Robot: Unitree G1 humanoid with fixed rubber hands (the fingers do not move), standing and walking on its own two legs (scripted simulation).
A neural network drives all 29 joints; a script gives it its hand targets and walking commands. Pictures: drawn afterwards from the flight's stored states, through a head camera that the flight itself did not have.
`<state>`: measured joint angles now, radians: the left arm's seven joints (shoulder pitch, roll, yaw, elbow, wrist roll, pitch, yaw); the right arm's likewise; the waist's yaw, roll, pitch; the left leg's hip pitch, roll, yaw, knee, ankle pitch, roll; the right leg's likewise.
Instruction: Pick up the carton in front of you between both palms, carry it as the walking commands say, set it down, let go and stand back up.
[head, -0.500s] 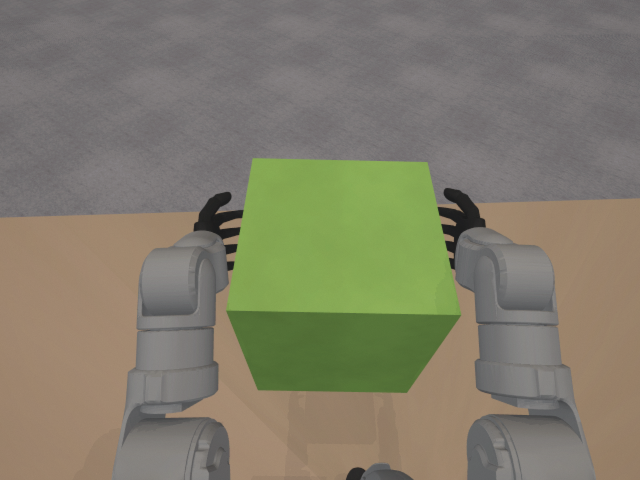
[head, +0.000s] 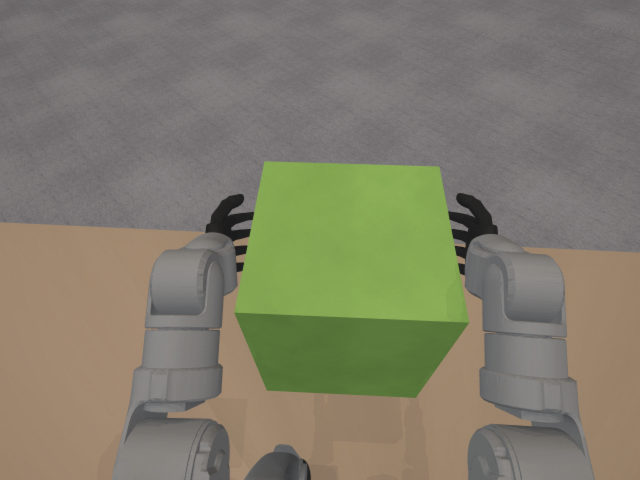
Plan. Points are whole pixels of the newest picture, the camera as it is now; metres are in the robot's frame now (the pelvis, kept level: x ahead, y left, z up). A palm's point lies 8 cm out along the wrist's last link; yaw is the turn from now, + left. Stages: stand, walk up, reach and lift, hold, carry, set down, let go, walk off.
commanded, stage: carry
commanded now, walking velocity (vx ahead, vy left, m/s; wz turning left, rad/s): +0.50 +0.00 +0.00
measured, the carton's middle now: (345, 288) +0.36 +0.02 +0.03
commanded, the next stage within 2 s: none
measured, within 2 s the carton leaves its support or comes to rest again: neither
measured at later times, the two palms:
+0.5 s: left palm (274, 129) +0.66 +0.16 +0.06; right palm (449, 134) +0.65 -0.14 +0.07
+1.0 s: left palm (292, 85) +0.93 +0.18 -0.01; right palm (420, 83) +0.96 -0.12 -0.01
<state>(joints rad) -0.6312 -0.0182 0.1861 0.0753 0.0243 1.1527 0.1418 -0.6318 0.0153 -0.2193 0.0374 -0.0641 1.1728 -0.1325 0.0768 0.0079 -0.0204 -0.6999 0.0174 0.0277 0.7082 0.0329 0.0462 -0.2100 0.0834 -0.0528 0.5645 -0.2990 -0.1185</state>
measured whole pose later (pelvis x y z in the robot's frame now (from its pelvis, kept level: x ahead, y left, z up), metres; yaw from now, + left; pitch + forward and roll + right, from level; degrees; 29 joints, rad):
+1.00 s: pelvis +0.59 +0.01 -0.10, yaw +1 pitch +6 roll +2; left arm -0.59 -0.02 0.17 0.13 0.03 1.13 0.14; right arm -0.60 0.02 -0.20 0.12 -0.07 1.14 -0.12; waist 0.06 0.00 -0.01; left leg -0.76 0.06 -0.02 0.94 -0.14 0.03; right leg -0.29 0.08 -0.07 0.56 -0.22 -0.13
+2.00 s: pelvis +1.19 +0.03 -0.20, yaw +1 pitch +5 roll +1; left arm -0.58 -0.01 0.17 0.15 0.03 1.14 0.14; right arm -0.62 0.00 -0.19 0.17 -0.05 1.14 -0.12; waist 0.06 0.01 -0.01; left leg -0.74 0.06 -0.02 1.17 -0.32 0.02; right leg -0.37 0.08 -0.11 0.57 -0.18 -0.15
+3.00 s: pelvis +1.77 +0.02 -0.19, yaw +1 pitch +5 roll +1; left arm -0.24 -0.15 0.16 -0.19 0.11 1.19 0.12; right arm -0.28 0.13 -0.18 -0.17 -0.11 1.18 -0.09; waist 0.01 0.01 -0.08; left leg -0.55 0.07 0.07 0.91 -0.33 -0.02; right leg -0.25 -0.03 -0.17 0.33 -0.17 -0.05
